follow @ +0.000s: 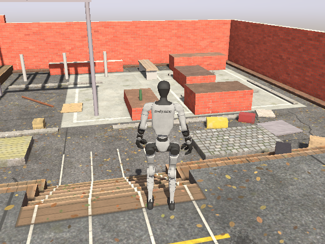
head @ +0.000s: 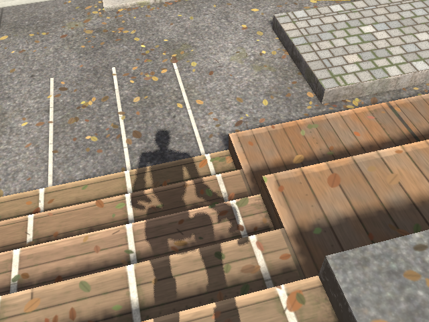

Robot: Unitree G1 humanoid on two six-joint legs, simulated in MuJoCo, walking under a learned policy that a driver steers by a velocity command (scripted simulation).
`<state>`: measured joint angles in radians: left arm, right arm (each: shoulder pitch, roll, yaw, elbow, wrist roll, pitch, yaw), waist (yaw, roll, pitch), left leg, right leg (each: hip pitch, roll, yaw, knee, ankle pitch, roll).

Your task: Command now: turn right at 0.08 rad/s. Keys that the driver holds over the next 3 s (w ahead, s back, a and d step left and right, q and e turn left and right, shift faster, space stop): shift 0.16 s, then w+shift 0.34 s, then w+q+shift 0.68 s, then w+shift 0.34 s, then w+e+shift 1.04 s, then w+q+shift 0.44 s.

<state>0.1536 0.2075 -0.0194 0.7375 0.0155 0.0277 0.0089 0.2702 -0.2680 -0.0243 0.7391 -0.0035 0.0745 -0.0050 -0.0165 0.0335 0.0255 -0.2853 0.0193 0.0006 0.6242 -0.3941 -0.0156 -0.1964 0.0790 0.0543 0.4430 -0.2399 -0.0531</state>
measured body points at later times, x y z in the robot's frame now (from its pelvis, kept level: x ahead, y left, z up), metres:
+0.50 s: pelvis +0.05 -0.01 +0.00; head +0.06 -0.02 +0.45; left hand +0.08 +0.27 -0.13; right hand +0.19 -0.26 -0.12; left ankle +0.05 +0.13 -0.69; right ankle +0.01 -0.09 -0.74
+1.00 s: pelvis +0.38 +0.13 -0.16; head +0.41 +0.15 +0.28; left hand +0.21 +0.36 -0.30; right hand +0.61 -0.08 -0.27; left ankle +0.44 +0.20 -0.89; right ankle +0.11 -0.09 -0.62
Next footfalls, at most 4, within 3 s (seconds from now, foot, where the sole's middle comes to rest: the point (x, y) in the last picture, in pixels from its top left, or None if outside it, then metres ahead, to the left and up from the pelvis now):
0.04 left None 0.04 0.12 -0.78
0.96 left None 0.48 0.21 -0.93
1.38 right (172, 269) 0.83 0.23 -1.07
1.72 left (89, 255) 0.98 0.64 -1.22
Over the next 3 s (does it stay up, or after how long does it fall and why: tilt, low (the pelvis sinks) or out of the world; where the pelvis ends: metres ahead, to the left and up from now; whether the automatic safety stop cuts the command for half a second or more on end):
stays up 1.93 0.70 -0.91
